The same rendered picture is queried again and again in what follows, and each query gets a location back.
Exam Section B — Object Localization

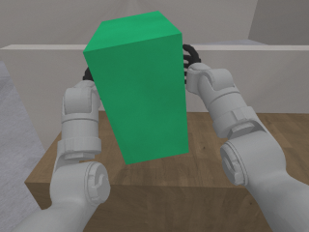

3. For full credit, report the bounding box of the robot right hand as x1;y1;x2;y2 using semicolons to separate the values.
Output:
183;44;202;84

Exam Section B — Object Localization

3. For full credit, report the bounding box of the right robot upper arm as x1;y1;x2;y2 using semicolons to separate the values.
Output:
220;130;309;232

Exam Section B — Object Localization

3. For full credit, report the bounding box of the robot right forearm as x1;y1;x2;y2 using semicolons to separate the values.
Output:
185;62;287;167

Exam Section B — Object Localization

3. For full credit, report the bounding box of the robot left hand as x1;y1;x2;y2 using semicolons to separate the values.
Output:
82;68;94;81

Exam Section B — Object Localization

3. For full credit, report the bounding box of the carton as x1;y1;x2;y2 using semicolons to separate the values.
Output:
83;11;189;164

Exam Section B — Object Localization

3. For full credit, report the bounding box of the pedestal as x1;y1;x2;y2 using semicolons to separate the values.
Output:
24;110;309;232

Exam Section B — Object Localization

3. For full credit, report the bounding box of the robot left forearm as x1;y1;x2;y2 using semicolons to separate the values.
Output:
49;80;101;199

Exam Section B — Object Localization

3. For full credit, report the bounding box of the left robot upper arm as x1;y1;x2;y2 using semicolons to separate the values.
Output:
10;160;111;232

